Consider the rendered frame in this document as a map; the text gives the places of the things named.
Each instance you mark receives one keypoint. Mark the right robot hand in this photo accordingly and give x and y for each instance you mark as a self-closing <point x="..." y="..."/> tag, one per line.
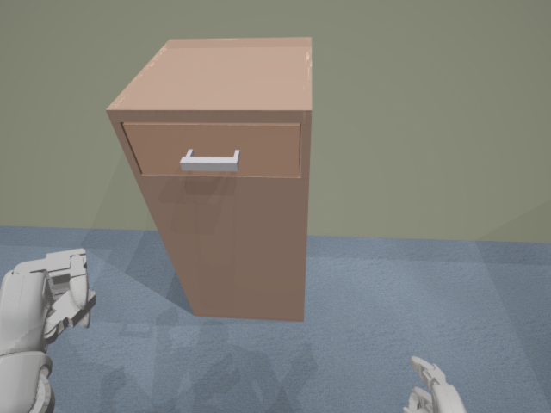
<point x="444" y="398"/>

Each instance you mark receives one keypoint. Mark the handle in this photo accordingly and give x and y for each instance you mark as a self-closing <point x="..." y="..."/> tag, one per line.
<point x="210" y="163"/>

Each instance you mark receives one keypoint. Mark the left robot forearm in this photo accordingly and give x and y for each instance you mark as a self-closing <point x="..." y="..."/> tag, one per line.
<point x="24" y="387"/>

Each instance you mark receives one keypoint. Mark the left robot hand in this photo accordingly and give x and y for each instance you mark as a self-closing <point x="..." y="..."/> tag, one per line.
<point x="26" y="298"/>

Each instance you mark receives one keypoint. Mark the cabinet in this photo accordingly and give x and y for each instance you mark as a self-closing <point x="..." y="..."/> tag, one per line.
<point x="237" y="243"/>

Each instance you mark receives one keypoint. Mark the drawer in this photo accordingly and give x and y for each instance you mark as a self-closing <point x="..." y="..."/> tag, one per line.
<point x="266" y="149"/>

